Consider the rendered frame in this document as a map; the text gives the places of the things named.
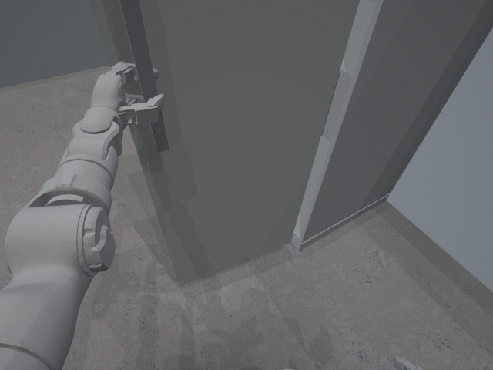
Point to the left robot forearm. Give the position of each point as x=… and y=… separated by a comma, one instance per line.
x=87, y=170

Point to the left robot hand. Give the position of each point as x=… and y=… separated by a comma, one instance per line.
x=109, y=93

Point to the left robot upper arm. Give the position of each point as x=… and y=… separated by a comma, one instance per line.
x=53, y=254

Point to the handle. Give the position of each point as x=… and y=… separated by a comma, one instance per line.
x=140, y=51

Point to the fridge door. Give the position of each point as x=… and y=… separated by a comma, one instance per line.
x=247, y=86

